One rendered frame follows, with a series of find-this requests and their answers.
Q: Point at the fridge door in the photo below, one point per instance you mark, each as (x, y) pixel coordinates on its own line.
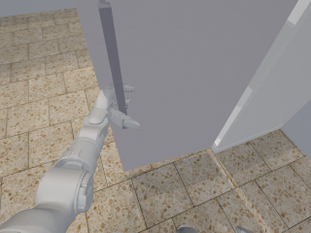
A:
(189, 61)

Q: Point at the robot left hand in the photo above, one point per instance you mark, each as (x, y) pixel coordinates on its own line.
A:
(107, 101)

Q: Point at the handle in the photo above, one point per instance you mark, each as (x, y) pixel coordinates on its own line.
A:
(108, 27)

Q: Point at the robot left upper arm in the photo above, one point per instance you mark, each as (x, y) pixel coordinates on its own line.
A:
(64, 193)

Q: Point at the right robot shin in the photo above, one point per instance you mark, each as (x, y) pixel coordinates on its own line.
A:
(183, 225)

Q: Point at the left robot forearm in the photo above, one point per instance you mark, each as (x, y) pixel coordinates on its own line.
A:
(87, 145)

